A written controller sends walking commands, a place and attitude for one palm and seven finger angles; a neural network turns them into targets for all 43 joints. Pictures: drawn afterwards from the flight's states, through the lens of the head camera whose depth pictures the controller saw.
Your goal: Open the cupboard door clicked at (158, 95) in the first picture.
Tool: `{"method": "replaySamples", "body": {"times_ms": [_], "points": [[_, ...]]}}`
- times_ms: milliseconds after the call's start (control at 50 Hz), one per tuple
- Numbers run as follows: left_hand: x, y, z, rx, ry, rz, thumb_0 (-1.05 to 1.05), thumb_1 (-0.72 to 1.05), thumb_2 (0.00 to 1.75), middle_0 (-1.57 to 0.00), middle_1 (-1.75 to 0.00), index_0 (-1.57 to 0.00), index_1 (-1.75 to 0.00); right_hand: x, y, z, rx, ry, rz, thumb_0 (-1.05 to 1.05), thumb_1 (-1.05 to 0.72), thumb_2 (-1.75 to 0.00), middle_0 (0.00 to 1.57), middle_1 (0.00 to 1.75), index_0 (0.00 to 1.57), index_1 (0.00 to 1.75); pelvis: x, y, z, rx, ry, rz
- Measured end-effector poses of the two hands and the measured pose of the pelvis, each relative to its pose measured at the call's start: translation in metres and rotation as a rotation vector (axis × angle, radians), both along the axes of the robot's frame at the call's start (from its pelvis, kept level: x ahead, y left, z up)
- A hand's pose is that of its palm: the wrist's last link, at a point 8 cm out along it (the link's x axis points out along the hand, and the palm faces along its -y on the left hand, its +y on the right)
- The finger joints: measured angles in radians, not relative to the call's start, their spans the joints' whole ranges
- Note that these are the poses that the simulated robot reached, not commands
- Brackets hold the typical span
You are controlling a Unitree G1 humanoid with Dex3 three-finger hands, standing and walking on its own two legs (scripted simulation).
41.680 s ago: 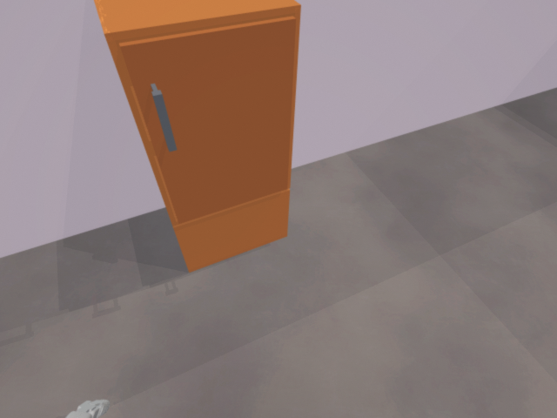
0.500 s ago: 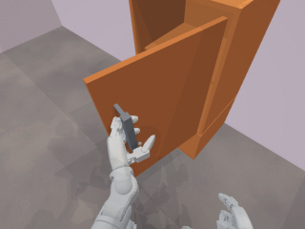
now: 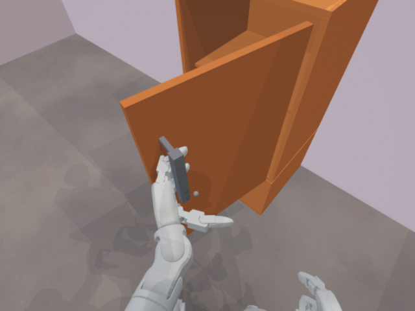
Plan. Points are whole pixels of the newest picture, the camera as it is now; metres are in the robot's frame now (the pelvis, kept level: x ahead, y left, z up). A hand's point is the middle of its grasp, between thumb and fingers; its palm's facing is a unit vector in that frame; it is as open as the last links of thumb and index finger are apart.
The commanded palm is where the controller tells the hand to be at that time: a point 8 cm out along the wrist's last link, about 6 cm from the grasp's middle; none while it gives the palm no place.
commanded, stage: slide the hand sideways off the handle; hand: left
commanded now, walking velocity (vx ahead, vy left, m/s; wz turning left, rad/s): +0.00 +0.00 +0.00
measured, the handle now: (175, 171) +0.37 +0.08 +0.06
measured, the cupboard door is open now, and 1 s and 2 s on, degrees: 77 80 80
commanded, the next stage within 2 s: draw the hand back to the body in 1.28 s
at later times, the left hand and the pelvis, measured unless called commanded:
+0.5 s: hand (193, 216) +0.28 +0.04 +0.05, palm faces -0.18 -0.98 +0.01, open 16.2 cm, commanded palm +0.26 +0.11 +0.05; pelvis -0.01 +0.02 +0.00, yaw -1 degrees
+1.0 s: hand (164, 235) +0.25 +0.09 +0.05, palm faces -0.14 -0.99 -0.01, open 16.1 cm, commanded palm +0.22 +0.16 +0.05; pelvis +0.00 +0.01 -0.01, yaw +0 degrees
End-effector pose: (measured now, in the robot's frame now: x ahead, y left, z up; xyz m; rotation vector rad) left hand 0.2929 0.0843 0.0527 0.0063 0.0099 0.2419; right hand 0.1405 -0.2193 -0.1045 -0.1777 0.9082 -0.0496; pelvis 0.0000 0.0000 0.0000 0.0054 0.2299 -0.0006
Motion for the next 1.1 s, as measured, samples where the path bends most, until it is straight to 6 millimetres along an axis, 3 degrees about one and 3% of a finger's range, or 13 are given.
{"method": "replaySamples", "body": {"times_ms": [120, 220, 280, 380, 560, 900, 1100], "points": [[-0.001, 0.002, -0.001, 0.015, -0.006, -0.018, -0.02, -0.50, 0.30, -0.39, -0.61, -0.38, -0.63, 0.005, 0.008, 0.001, 0.007, -0.019, 0.019, 0.01, -0.91, -0.90, 0.20, 0.29, 0.20, 0.30, -0.004, 0.004, -0.002, -0.004, -0.001, 0.004], [-0.009, 0.012, -0.002, 0.089, -0.047, -0.360, -0.02, -0.50, 0.30, -0.31, -0.48, -0.25, -0.49, 0.002, 0.008, 0.002, 0.012, -0.031, 0.001, 0.01, -0.91, -0.90, 0.20, 0.29, 0.20, 0.30, -0.008, 0.007, -0.004, -0.007, -0.007, 0.015], [-0.011, 0.013, -0.004, 0.049, -0.024, -0.473, -0.02, -0.50, 0.30, -0.25, -0.41, -0.20, -0.42, -0.003, 0.007, 0.002, 0.009, -0.035, -0.018, 0.01, -0.91, -0.90, 0.20, 0.29, 0.20, 0.30, -0.010, 0.011, -0.004, -0.012, -0.020, 0.013], [-0.014, 0.010, -0.005, -0.038, 0.002, -0.446, -0.02, -0.51, 0.30, -0.19, -0.34, -0.18, -0.35, -0.011, 0.006, 0.008, 0.003, -0.038, -0.040, 0.01, -0.91, -0.90, 0.20, 0.29, 0.20, 0.30, -0.010, 0.016, -0.001, -0.009, -0.023, -0.003], [-0.026, 0.018, -0.006, -0.003, -0.034, -0.426, -0.02, -0.50, 0.30, -0.18, -0.32, -0.16, -0.31, -0.013, 0.007, 0.009, -0.001, -0.037, -0.045, 0.01, -0.91, -0.90, 0.20, 0.29, 0.20, 0.30, -0.009, 0.018, -0.005, -0.006, -0.018, -0.017], [-0.049, 0.049, -0.006, 0.002, -0.001, -0.396, -0.02, -0.50, 0.30, -0.19, -0.32, -0.19, -0.32, 0.022, 0.008, 0.016, 0.002, -0.125, -0.014, 0.01, -0.91, -0.90, 0.20, 0.29, 0.20, 0.30, 0.000, 0.011, -0.007, -0.007, -0.009, -0.007], [-0.071, 0.073, -0.003, 0.010, 0.024, -0.347, -0.02, -0.50, 0.30, -0.18, -0.31, -0.19, -0.32, 0.031, -0.001, 0.019, -0.007, -0.157, -0.019, 0.01, -0.91, -0.90, 0.20, 0.29, 0.20, 0.30, 0.006, 0.004, -0.008, -0.006, -0.003, -0.002]]}}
